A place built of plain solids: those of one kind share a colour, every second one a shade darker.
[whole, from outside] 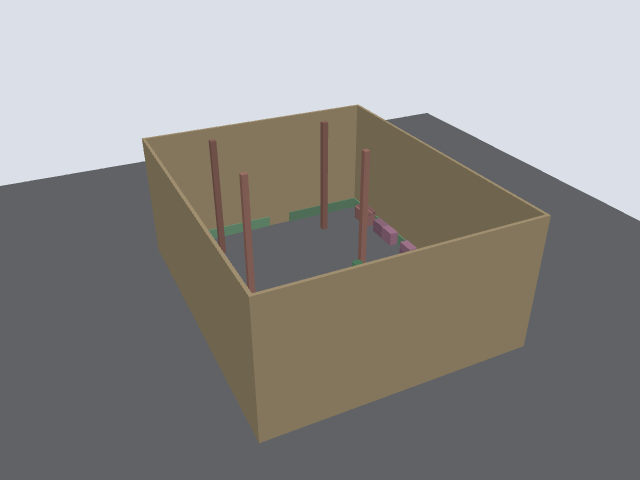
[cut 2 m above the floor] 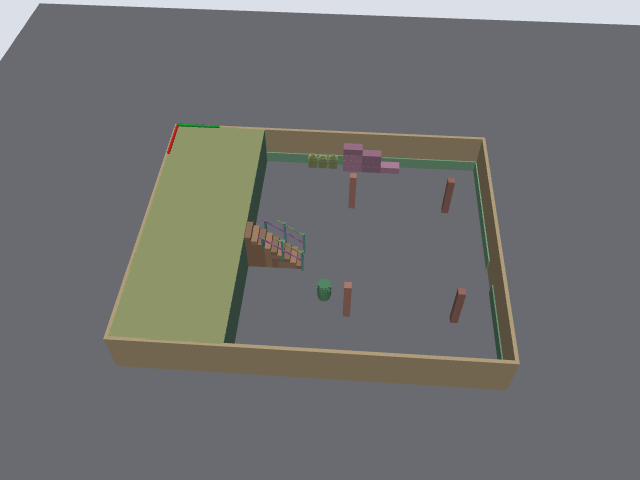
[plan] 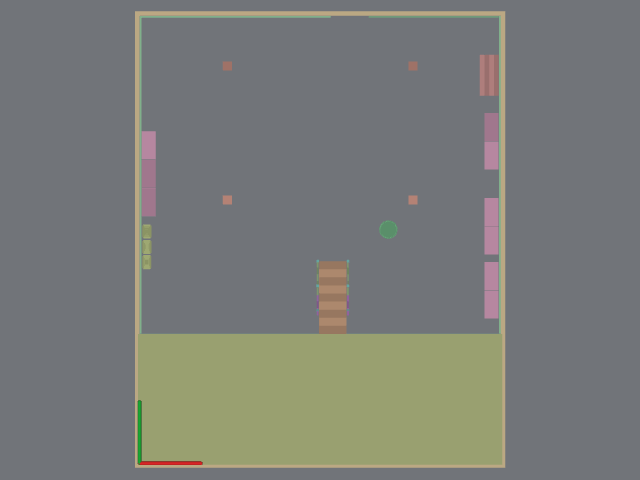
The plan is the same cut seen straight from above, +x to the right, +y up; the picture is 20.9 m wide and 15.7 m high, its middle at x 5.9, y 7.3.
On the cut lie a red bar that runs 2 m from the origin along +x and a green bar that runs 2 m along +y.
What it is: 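An aisled barn 11.8 x 14.6 m, 6.3 m high; a nave 6.1 m broad between two rows of posts 0.30 m square, 4.4 m apart, aisles 2.9 m broad; at the rear a loft 4.2 m deep at 2.14 m over closed bays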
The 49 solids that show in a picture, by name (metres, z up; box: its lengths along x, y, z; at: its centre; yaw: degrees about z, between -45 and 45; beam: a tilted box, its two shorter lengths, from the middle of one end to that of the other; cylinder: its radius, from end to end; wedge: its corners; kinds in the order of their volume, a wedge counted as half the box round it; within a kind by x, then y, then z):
{
 "loft_1": {"box": [11.91, 4.28, 2.19], "at": [5.91, 2.09, 1.04]},
 "wall_1": {"box": [0.15, 14.93, 6.37], "at": [-0.07, 7.32, 3.13]},
 "wall_2": {"box": [12.11, 0.15, 6.37], "at": [5.91, -0.07, 3.13]},
 "wall_3": {"box": [12.11, 0.15, 6.37], "at": [5.91, 14.71, 3.13]},
 "wall_4": {"box": [0.15, 14.93, 6.37], "at": [11.88, 7.32, 3.13]},
 "stair_1": {"box": [0.9, 0.77, 1.98], "at": [6.32, 4.11, 0.94]},
 "stair_2": {"box": [0.9, 0.77, 1.76], "at": [6.32, 4.37, 0.83]},
 "stair_3": {"box": [0.9, 0.77, 1.55], "at": [6.32, 4.64, 0.72]},
 "stair_4": {"box": [0.9, 0.77, 1.33], "at": [6.32, 4.9, 0.62]},
 "stair_5": {"box": [0.9, 0.77, 1.12], "at": [6.32, 5.16, 0.51]},
 "stair_6": {"box": [0.9, 0.77, 0.91], "at": [6.32, 5.43, 0.4]},
 "stair_7": {"box": [0.9, 0.77, 0.69], "at": [6.32, 5.69, 0.3]},
 "stair_8": {"box": [0.9, 0.77, 0.48], "at": [6.32, 5.96, 0.19]},
 "stair_9": {"box": [0.9, 0.77, 0.26], "at": [6.32, 6.22, 0.08]},
 "bales_1": {"box": [0.46, 0.92, 0.41], "at": [0.3, 8.54, 0.15]},
 "bales_2": {"box": [0.46, 0.92, 0.36], "at": [0.3, 8.54, 0.54]},
 "bales_3": {"box": [0.46, 0.92, 0.36], "at": [0.3, 8.54, 0.9]},
 "bales_4": {"box": [0.46, 0.92, 0.36], "at": [0.3, 8.54, 1.26]},
 "bales_5": {"box": [0.46, 0.92, 0.41], "at": [0.3, 9.47, 0.15]},
 "bales_6": {"box": [0.46, 0.92, 0.36], "at": [0.3, 9.47, 0.54]},
 "bales_7": {"box": [0.46, 0.92, 0.36], "at": [0.3, 9.47, 0.9]},
 "bales_8": {"box": [0.46, 0.92, 0.41], "at": [0.3, 10.4, 0.15]},
 "bales_9": {"box": [0.46, 0.92, 0.41], "at": [11.51, 5.19, 0.15]},
 "bales_10": {"box": [0.46, 0.92, 0.36], "at": [11.51, 6.12, 0.54]},
 "bales_11": {"box": [0.46, 0.92, 0.41], "at": [11.51, 7.28, 0.15]},
 "bales_12": {"box": [0.46, 0.92, 0.36], "at": [11.51, 8.21, 0.54]},
 "bales_13": {"box": [0.46, 0.92, 0.41], "at": [11.51, 10.07, 0.15]},
 "bales_14": {"box": [0.46, 0.92, 0.36], "at": [11.51, 10.07, 0.54]},
 "bales_15": {"box": [0.46, 0.92, 0.41], "at": [11.51, 11.0, 0.15]},
 "bales_16": {"box": [0.46, 0.92, 0.36], "at": [11.51, 11.0, 0.54]},
 "post_1": {"box": [0.3, 0.3, 6.37], "at": [2.87, 8.61, 3.13]},
 "post_2": {"box": [0.3, 0.3, 6.37], "at": [2.87, 12.99, 3.13]},
 "post_3": {"box": [0.3, 0.3, 6.37], "at": [8.94, 8.61, 3.13]},
 "post_4": {"box": [0.3, 0.3, 6.37], "at": [8.94, 12.99, 3.13]},
 "dwarf_1": {"box": [0.06, 10.4, 0.63], "at": [0.03, 9.43, 0.27]},
 "dwarf_2": {"box": [6.19, 0.06, 0.63], "at": [3.15, 14.6, 0.27]},
 "dwarf_3": {"box": [4.26, 0.06, 0.63], "at": [9.62, 14.6, 0.27]},
 "dwarf_4": {"box": [0.06, 10.4, 0.63], "at": [11.78, 9.43, 0.27]},
 "bin_1": {"box": [0.16, 1.34, 0.07], "at": [11.2, 12.69, 0.72]},
 "bin_2": {"box": [0.16, 1.34, 0.11], "at": [11.36, 12.69, 0.74]},
 "bin_3": {"box": [0.6, 1.3, 0.74], "at": [11.45, 12.69, 0.32]},
 "bin_4": {"box": [0.16, 1.34, 0.15], "at": [11.51, 12.69, 0.76]},
 "bin_5": {"box": [0.16, 1.34, 0.18], "at": [11.67, 12.69, 0.78]},
 "face_1": {"box": [5.87, 0.012, 2.16], "at": [2.94, 4.24, 1.03]},
 "face_2": {"box": [5.04, 0.012, 2.16], "at": [9.29, 4.24, 1.03]},
 "stair_guard_post_1": {"box": [0.09, 0.09, 1.28], "at": [5.82, 5.8, 1.27]},
 "stair_guard_post_2": {"box": [0.09, 0.09, 1.28], "at": [6.82, 5.8, 1.27]},
 "stair_guard_post_3": {"box": [0.09, 0.09, 1.3], "at": [6.82, 6.61, 0.6]},
 "cask_1": {"cylinder": 0.26, "from": [8.14, 7.64, 0.85], "to": [8.14, 7.64, 0.9]}
}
